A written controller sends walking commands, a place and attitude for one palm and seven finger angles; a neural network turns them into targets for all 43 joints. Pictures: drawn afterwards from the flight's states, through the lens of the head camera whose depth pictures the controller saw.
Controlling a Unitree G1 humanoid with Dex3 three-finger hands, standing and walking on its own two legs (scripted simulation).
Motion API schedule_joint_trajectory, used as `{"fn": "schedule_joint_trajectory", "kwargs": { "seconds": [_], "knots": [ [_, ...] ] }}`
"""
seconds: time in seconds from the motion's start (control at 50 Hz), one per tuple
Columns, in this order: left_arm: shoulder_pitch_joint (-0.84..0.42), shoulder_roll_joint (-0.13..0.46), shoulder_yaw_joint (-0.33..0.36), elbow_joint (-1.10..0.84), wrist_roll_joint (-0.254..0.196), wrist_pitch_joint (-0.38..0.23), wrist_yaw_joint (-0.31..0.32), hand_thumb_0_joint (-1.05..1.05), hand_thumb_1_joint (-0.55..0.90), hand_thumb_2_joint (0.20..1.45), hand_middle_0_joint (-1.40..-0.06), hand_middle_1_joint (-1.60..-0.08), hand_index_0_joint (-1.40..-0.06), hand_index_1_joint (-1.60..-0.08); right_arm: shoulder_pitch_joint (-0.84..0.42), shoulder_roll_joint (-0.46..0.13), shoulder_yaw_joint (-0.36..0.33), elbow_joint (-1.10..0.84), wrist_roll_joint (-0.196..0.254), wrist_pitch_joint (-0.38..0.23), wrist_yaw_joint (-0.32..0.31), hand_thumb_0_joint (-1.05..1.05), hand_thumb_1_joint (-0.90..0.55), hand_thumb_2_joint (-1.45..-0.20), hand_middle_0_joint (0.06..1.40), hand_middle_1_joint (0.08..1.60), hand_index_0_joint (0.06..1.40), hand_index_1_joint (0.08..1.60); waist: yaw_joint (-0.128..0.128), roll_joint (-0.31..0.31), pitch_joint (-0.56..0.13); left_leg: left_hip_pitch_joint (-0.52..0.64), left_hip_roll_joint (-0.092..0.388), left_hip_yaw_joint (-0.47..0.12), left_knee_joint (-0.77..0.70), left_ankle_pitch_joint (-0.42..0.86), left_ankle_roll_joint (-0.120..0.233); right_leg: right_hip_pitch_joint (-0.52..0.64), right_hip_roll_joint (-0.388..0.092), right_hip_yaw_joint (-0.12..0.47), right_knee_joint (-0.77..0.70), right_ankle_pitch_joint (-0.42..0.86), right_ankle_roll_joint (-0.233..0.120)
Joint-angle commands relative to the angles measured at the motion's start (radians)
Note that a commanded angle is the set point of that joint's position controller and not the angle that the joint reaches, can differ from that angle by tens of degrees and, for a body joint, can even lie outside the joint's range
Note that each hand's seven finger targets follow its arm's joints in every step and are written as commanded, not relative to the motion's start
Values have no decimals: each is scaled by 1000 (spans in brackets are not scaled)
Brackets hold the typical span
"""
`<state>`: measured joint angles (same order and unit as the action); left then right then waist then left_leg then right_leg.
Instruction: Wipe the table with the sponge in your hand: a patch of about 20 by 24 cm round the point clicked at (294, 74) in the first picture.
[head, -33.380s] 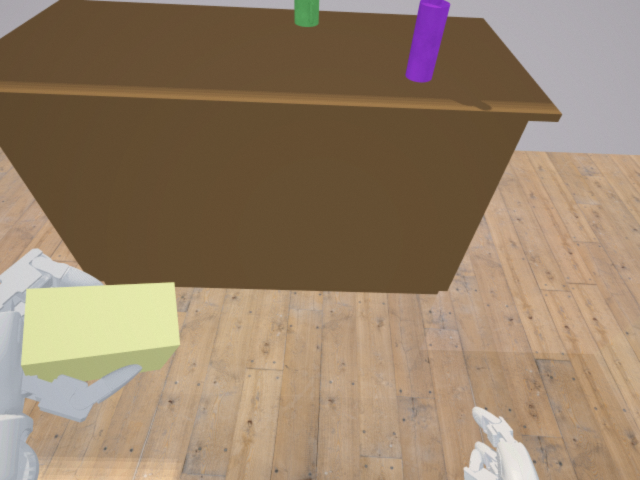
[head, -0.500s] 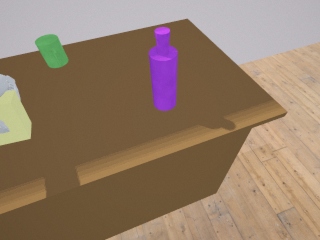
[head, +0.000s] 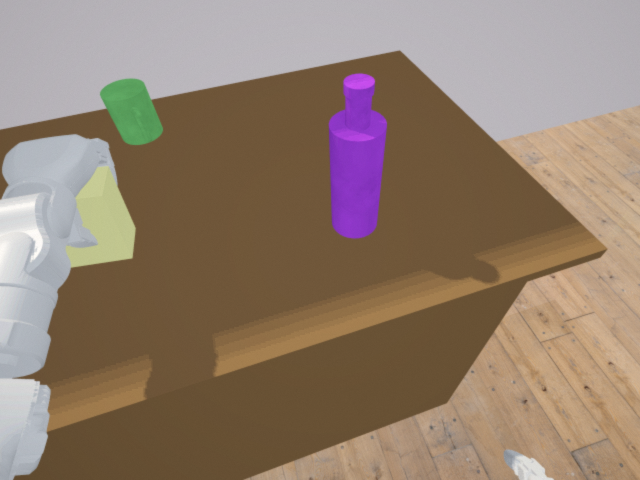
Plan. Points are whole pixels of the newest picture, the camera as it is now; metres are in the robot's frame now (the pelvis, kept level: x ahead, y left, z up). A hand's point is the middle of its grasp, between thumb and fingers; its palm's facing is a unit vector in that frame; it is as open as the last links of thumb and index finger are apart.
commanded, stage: slide across to the middle lane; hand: left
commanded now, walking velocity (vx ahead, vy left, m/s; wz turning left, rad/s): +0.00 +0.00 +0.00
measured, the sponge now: (84, 229) +0.38 +0.35 +0.10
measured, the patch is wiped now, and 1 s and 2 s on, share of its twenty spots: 0.35 0.65 0.75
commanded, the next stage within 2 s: wipe back along the middle lane in 0.16 s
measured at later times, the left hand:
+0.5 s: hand (110, 208) +0.38 +0.30 +0.15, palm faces +0.00 -0.02 -1.00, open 10.2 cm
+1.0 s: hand (111, 232) +0.34 +0.28 +0.15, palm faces +0.02 -0.03 -1.00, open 10.2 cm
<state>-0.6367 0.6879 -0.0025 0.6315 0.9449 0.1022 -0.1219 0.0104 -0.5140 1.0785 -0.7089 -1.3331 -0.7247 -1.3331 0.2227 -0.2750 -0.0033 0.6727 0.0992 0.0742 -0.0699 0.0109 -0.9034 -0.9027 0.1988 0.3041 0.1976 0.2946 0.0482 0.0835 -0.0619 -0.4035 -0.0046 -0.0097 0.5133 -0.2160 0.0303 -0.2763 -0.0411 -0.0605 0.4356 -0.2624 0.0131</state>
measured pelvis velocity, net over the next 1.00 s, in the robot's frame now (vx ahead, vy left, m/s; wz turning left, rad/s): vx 0.01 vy -0.03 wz -0.01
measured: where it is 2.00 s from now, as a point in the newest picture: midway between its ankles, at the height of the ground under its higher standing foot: outside the picture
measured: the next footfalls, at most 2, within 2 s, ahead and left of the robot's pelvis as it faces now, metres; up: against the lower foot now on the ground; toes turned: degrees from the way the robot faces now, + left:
none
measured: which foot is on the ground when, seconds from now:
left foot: down 0.00-1.00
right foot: down 0.00-1.00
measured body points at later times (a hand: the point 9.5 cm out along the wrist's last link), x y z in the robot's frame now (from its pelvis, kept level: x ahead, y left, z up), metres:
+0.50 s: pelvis +0.01 -0.01 +0.00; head +0.03 -0.04 +0.45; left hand +0.37 +0.29 +0.20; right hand +0.20 -0.24 -0.11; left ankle +0.02 +0.10 -0.74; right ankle -0.03 -0.15 -0.74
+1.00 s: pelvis +0.01 -0.03 +0.00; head +0.00 -0.07 +0.44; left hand +0.34 +0.28 +0.20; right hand +0.18 -0.27 -0.11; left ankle +0.02 +0.10 -0.74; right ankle -0.03 -0.15 -0.74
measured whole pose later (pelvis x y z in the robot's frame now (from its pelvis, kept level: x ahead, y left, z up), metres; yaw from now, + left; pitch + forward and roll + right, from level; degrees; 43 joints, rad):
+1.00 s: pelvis +0.01 -0.03 +0.00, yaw -1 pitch +3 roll -1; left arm -0.32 0.58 0.01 0.24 0.93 0.36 -0.15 -0.01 -0.48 1.07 -0.66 -1.38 -0.67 -1.38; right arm 0.17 -0.30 0.03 0.61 0.09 0.10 -0.05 0.01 -0.90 -0.90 0.20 0.30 0.20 0.29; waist 0.05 0.11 -0.09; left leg -0.34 0.02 -0.01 0.54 -0.25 -0.01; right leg -0.24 -0.01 -0.05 0.51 -0.32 0.00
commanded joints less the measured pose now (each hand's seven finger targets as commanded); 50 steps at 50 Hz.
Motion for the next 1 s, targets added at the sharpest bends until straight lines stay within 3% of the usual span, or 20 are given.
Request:
{"fn": "schedule_joint_trajectory", "kwargs": {
  "seconds": [0.0, 0.02, 0.06, 0.1, 0.18, 0.26, 0.32, 0.38, 0.44, 0.54, 0.6, 0.64, 0.7, 0.76, 0.8, 0.82, 0.86, 0.9, 0.96, 0.98],
  "knots": [
    [-374, 274, 119, -249, 5, 47, 39, 0, 100, 1300, -1200, -1600, -1200, -1600, -83, -141, -40, -137, -9, -56, -3, 0, -900, -900, 200, 300, 200, 300, -5, 15, -297, 296, -13, -48, -57, 289, 12, 6, 71, -9, -36, 222, -90],
    [-380, 223, 75, -242, 14, 69, 40, 0, 100, 1300, -1200, -1600, -1200, -1600, -87, -137, -35, -144, -12, -55, 0, 0, -900, -900, 200, 300, 200, 300, -8, -5, -300, 294, -20, -43, -50, 311, 13, 11, 73, -13, -35, 234, -91],
    [-358, 199, 63, -231, 20, 113, 40, 0, 100, 1300, -1200, -1600, -1200, -1600, -101, -136, -29, -145, -11, -52, 8, 0, -900, -900, 200, 300, 200, 300, -6, -6, -278, 283, -15, -35, -58, 295, 7, 2, 71, -16, -38, 217, -87],
    [-382, 243, 99, -260, 35, 134, 48, 0, 100, 1300, -1200, -1600, -1200, -1600, -115, -139, -27, -145, -14, -59, 11, 0, -900, -900, 200, 300, 200, 300, 4, -11, -305, 292, -14, -37, -55, 334, 4, 25, 69, -12, -30, 243, -91],
    [-341, 124, 4, -299, 39, 176, 26, 0, 100, 1300, -1200, -1600, -1200, -1600, -130, -124, -22, -164, -12, -60, 19, 0, -900, -900, 200, 300, 200, 300, -6, -12, -332, 322, -13, -31, -33, 399, 1, 19, 68, -18, -18, 273, -84],
    [-295, 94, -13, -325, 29, 202, 3, 0, 100, 1300, -1200, -1600, -1200, -1600, -135, -123, -21, -175, -16, -60, 20, 0, -900, -900, 200, 300, 200, 300, -7, -28, -330, 327, -21, -28, -18, 417, 8, 29, 70, -19, -17, 307, -84],
    [-227, 87, -8, -360, 23, 218, -14, 0, 100, 1300, -1200, -1600, -1200, -1600, -148, -123, -16, -189, -19, -54, 20, 0, -900, -900, 200, 300, 200, 300, 4, -43, -325, 314, -26, -26, -12, 435, 11, 53, 69, -21, -9, 331, -83],
    [-190, 133, 33, -363, 33, 228, -22, 0, 100, 1300, -1200, -1600, -1200, -1600, -154, -126, -13, -178, -17, -43, 22, 0, -900, -900, 200, 300, 200, 300, 6, -56, -290, 287, -23, -16, -19, 388, 9, 51, 68, -22, -4, 320, -80],
    [-121, 94, 10, -425, 30, 234, -31, 0, 100, 1300, -1200, -1600, -1200, -1600, -168, -117, -10, -199, -17, -43, 25, 0, -900, -900, 200, 300, 200, 300, 13, -37, -303, 292, -26, -15, -9, 425, 12, 64, 66, -22, 8, 335, -79],
    [-54, 87, 11, -430, 29, 245, -44, 0, 100, 1300, -1200, -1600, -1200, -1600, -174, -119, -7, -203, -16, -36, 26, 0, -900, -900, 200, 300, 200, 300, 10, -61, -245, 252, -31, -5, -11, 331, 16, 51, 67, -22, 5, 308, -76],
    [-10, 126, 50, -428, 23, 248, -48, 0, 100, 1300, -1200, -1600, -1200, -1600, -189, -128, -9, -201, -19, -32, 21, 0, -900, -900, 200, 300, 200, 300, 16, -69, -230, 230, -36, 0, -11, 291, 18, 63, 67, -12, 3, 308, -76],
    [-7, 91, 15, -432, 25, 250, -52, 0, 100, 1300, -1200, -1600, -1200, -1600, -179, -120, -7, -204, -16, -33, 20, 0, -900, -900, 200, 300, 200, 300, 9, -72, -220, 229, -36, 8, -8, 269, 19, 45, 65, -14, 5, 289, -71],
    [28, 134, 53, -407, 24, 249, -55, 0, 100, 1300, -1200, -1600, -1200, -1600, -189, -129, -8, -198, -18, -30, 14, 0, -900, -900, 200, 300, 200, 300, 16, -69, -183, 204, -38, 8, -12, 221, 19, 44, 65, -7, -2, 260, -72],
    [55, 85, 6, -398, 19, 252, -64, 0, 100, 1300, -1200, -1600, -1200, -1600, -181, -126, -6, -211, -17, -29, 11, 0, -900, -900, 200, 300, 200, 300, 12, -93, -176, 193, -44, 10, -10, 193, 22, 33, 64, -6, -8, 240, -66],
    [89, 139, 59, -417, 18, 240, -61, 0, 100, 1300, -1200, -1600, -1200, -1600, -193, -131, -11, -205, -17, -32, 11, 0, -900, -900, 200, 300, 200, 300, 19, -89, -190, 198, -40, 13, -1, 201, 22, 50, 61, 3, 0, 265, -65],
    [107, 83, 10, -424, 14, 243, -66, 0, 100, 1300, -1200, -1600, -1200, -1600, -190, -124, -7, -222, -19, -29, 9, 0, -900, -900, 200, 300, 200, 300, 18, -89, -186, 192, -47, 20, 0, 195, 25, 46, 61, 0, -2, 259, -63],
    [152, 56, 1, -434, 2, 242, -68, 0, 100, 1300, -1200, -1600, -1200, -1600, -194, -120, -6, -225, -17, -29, 14, 0, -900, -900, 200, 300, 200, 300, 20, -103, -175, 188, -42, 16, 0, 197, 23, 42, 61, -5, 0, 264, -61],
    [182, 114, 63, -455, -8, 235, -60, 0, 100, 1300, -1200, -1600, -1200, -1600, -204, -128, -11, -217, -17, -31, 14, 0, -900, -900, 200, 300, 200, 300, 26, -103, -174, 188, -38, 19, 5, 196, 22, 53, 58, 5, 6, 281, -59],
    [247, 67, 31, -452, -21, 252, -65, 0, 100, 1300, -1200, -1600, -1200, -1600, -202, -125, -6, -230, -18, -25, 13, 0, -900, -900, 200, 300, 200, 300, 26, -134, -140, 169, -41, 28, 8, 186, 22, 42, 58, 1, 2, 283, -50],
    [232, 89, 48, -459, -18, 253, -62, 0, 100, 1300, -1200, -1600, -1200, -1600, -207, -127, -6, -223, -14, -24, 14, 0, -900, -900, 200, 300, 200, 300, 23, -144, -134, 164, -36, 28, 3, 175, 19, 36, 56, 2, 5, 268, -47]
  ]
}}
